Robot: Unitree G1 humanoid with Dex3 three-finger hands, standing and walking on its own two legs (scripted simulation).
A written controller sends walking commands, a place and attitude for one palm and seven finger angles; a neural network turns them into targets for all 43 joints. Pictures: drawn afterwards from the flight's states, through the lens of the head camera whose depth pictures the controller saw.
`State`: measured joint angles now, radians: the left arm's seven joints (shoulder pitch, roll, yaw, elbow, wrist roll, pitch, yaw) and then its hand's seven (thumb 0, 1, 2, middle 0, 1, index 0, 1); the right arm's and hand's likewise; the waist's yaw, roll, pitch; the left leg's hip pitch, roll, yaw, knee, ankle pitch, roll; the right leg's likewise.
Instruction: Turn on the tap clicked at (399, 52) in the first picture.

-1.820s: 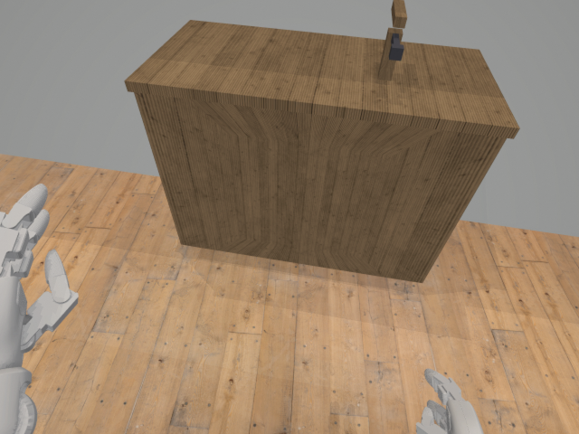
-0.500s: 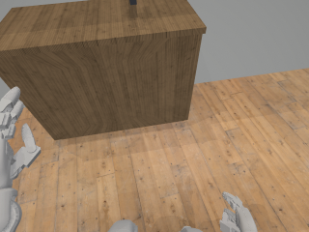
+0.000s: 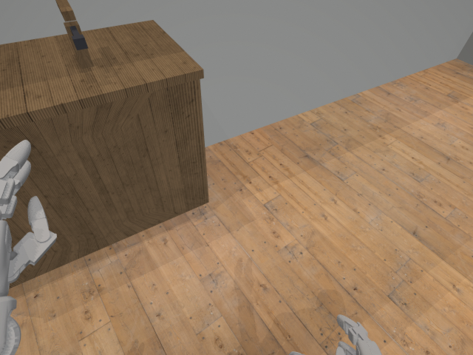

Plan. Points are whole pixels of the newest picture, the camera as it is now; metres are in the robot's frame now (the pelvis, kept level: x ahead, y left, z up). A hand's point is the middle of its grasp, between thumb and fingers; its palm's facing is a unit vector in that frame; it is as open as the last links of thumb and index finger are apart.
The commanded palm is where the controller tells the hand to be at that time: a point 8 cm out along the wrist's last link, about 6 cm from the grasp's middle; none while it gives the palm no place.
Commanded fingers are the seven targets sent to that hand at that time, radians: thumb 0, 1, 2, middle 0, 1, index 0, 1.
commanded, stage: walk to a spot facing it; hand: left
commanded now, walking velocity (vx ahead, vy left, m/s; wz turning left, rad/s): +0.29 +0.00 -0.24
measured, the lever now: (79, 42) +0.80 +0.48 +0.15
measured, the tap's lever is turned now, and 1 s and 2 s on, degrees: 0 0 0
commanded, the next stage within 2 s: turn to face it in 0.24 s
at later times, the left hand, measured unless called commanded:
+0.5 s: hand (119, 165) +0.33 +0.20 +0.18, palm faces +0.39 -0.84 -0.38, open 7.4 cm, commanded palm +0.27 +0.24 +0.18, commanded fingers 0.00 0.90 0.90 -0.20 -0.30 -0.20 -0.30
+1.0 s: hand (111, 174) +0.32 +0.21 +0.17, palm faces +0.49 -0.77 -0.41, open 7.4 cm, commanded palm +0.26 +0.25 +0.18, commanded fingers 0.00 0.90 0.90 -0.20 -0.30 -0.20 -0.30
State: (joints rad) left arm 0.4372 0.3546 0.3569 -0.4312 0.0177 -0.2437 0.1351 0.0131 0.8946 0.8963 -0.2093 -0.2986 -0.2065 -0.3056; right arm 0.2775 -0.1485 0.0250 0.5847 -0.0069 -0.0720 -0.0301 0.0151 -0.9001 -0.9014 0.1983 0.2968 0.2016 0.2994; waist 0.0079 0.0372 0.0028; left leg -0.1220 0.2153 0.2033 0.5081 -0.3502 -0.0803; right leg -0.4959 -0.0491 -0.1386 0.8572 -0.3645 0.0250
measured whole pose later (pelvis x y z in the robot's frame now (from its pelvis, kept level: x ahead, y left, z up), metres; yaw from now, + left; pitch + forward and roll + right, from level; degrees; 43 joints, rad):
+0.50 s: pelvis +0.10 -0.03 -0.01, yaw -3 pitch -1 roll -2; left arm 0.44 0.35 0.38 -0.45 -0.01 -0.21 0.16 0.01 0.89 0.90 -0.21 -0.30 -0.21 -0.31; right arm 0.26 -0.18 0.00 0.61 0.00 -0.06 -0.06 0.02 -0.90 -0.90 0.19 0.30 0.20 0.30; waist -0.04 0.03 0.00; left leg -0.29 0.12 0.07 0.60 -0.28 -0.03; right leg -0.34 -0.01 -0.12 0.76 -0.44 0.02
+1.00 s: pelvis +0.13 -0.05 +0.00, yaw +7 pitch +0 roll -2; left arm 0.49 0.37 0.35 -0.57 -0.03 -0.17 0.17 0.01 0.89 0.90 -0.21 -0.30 -0.21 -0.31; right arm 0.18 -0.16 0.01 0.56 0.01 -0.08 -0.03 0.02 -0.90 -0.90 0.20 0.30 0.20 0.30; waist 0.00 0.01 0.07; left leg -0.29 0.05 0.04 0.54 -0.24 0.00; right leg -0.36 -0.03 -0.08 0.83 -0.45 0.05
